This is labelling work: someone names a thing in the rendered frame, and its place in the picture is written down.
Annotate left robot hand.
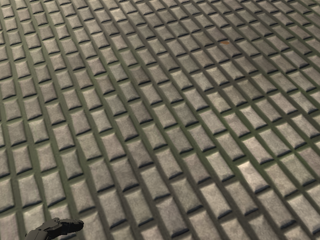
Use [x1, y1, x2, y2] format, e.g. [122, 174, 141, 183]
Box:
[24, 217, 84, 240]

